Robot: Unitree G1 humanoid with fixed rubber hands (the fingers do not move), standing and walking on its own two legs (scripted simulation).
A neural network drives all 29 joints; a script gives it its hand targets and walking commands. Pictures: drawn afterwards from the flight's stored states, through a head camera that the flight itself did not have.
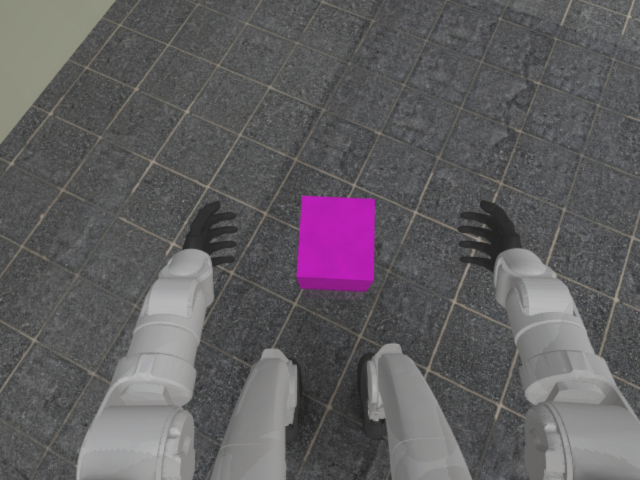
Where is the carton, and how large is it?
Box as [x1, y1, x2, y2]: [296, 196, 374, 291]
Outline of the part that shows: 302,196 296,276 300,287 316,289 365,291 373,280 374,199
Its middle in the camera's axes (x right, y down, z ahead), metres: +0.04 +0.03 +1.04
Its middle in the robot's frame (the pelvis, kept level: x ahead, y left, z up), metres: +0.51 -0.03 -0.60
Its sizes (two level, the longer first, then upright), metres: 0.208 0.184 0.183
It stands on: the floor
